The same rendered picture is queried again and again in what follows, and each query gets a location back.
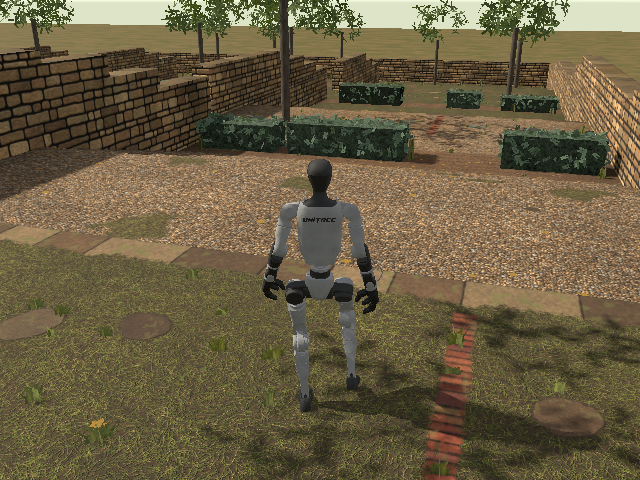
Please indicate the robot right forearm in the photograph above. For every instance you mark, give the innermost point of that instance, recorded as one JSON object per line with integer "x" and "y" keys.
{"x": 366, "y": 271}

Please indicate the robot left shin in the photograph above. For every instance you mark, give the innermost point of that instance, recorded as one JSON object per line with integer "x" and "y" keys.
{"x": 302, "y": 367}

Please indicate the right robot upper arm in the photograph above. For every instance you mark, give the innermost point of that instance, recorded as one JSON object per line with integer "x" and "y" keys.
{"x": 351, "y": 212}

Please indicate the right robot foot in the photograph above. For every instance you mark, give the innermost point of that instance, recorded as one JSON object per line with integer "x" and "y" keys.
{"x": 352, "y": 382}

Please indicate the robot left forearm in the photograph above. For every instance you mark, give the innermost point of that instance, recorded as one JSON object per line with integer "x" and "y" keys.
{"x": 272, "y": 266}

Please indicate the left robot hand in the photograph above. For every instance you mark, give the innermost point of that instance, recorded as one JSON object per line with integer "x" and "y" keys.
{"x": 273, "y": 285}

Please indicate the right robot hand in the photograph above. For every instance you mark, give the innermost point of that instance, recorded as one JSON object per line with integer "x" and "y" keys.
{"x": 372, "y": 297}

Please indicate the left robot upper arm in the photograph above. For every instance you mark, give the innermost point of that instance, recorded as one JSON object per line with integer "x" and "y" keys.
{"x": 288, "y": 212}

